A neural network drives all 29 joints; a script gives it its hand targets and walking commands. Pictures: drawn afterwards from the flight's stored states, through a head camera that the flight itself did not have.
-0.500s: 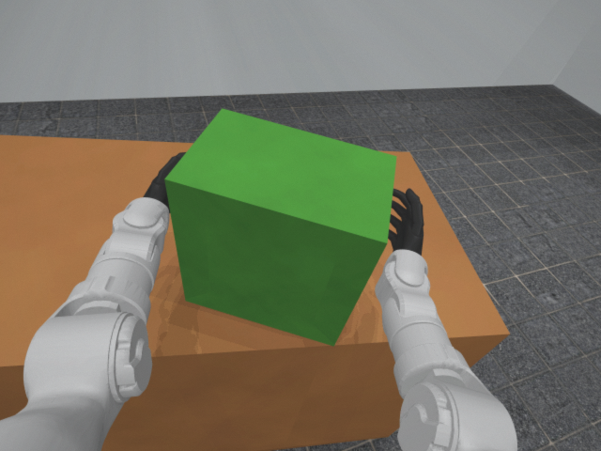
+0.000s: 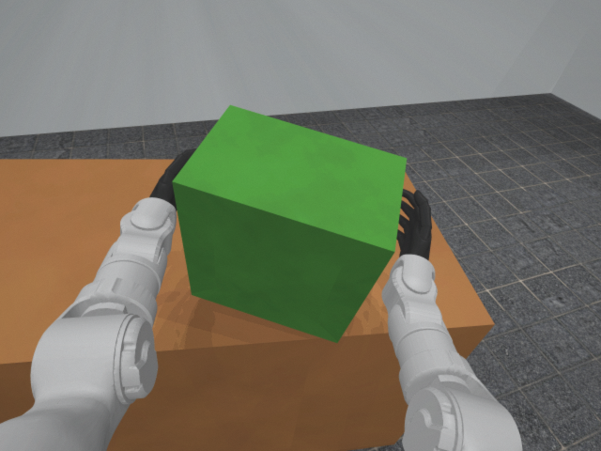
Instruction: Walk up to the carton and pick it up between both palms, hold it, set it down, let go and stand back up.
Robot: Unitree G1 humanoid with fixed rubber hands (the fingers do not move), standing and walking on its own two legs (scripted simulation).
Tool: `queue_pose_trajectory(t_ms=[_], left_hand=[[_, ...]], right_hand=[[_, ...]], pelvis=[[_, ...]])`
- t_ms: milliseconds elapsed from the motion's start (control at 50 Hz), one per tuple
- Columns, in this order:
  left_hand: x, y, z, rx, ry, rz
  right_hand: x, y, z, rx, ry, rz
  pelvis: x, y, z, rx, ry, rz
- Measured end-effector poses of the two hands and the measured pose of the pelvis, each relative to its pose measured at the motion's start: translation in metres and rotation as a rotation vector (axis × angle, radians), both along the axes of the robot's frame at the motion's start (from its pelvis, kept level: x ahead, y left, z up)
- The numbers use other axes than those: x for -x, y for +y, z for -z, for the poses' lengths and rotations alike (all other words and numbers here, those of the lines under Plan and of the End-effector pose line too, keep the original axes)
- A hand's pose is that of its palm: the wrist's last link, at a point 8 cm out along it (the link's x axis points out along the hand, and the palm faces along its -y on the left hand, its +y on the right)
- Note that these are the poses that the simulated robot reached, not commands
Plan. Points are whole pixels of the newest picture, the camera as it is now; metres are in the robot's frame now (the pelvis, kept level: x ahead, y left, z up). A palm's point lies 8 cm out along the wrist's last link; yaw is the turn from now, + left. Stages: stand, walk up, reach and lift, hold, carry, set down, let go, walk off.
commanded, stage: reach and lift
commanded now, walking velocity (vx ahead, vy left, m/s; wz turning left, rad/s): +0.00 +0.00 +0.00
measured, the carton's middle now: (288, 233) +0.42 -0.03 +0.09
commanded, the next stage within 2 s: none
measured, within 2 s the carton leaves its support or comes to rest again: neither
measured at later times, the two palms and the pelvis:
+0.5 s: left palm (155, 182) +0.44 +0.14 +0.18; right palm (416, 225) +0.35 -0.20 +0.16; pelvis +0.01 +0.00 +0.00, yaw +0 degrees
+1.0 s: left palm (156, 175) +0.40 +0.13 +0.21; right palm (440, 199) +0.35 -0.21 +0.21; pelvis -0.01 +0.00 +0.00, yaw +0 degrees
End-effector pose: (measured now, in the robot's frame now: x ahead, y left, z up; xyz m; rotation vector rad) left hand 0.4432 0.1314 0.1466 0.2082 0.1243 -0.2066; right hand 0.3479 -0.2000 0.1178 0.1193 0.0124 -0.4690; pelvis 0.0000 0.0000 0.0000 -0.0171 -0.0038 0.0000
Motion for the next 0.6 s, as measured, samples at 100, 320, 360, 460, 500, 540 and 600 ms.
queue_pose_trajectory(t_ms=[100, 320, 360, 460, 500, 540, 600], left_hand=[[0.003, -0.003, -0.003, 0.011, 0.021, -0.012], [0.000, 0.003, -0.019, 0.055, 0.017, -0.041], [0.000, 0.005, -0.023, 0.058, 0.013, -0.046], [0.005, 0.008, -0.033, 0.066, 0.014, -0.059], [0.008, 0.010, -0.036, 0.065, 0.015, -0.064], [0.010, 0.010, -0.039, 0.066, 0.021, -0.069], [0.015, 0.011, -0.045, 0.063, 0.024, -0.076]], right_hand=[[0.001, -0.004, -0.003, 0.014, 0.024, -0.017], [-0.008, -0.001, -0.022, 0.081, 0.035, -0.052], [-0.009, 0.000, -0.026, 0.083, 0.034, -0.055], [-0.008, 0.004, -0.037, 0.078, 0.033, -0.057], [-0.007, 0.005, -0.040, 0.084, 0.038, -0.062], [-0.005, 0.005, -0.044, 0.089, 0.044, -0.065], [-0.003, 0.005, -0.049, 0.092, 0.051, -0.069]], pelvis=[[0.000, -0.004, -0.001, -0.005, -0.017, 0.000], [-0.007, -0.002, -0.001, -0.003, -0.046, -0.001], [-0.009, -0.001, -0.001, -0.002, -0.054, -0.001], [-0.009, 0.001, -0.001, 0.000, -0.073, -0.002], [-0.008, 0.002, -0.001, 0.001, -0.081, -0.002], [-0.007, 0.002, -0.001, 0.001, -0.087, -0.002], [-0.004, 0.002, -0.001, 0.001, -0.094, -0.003]])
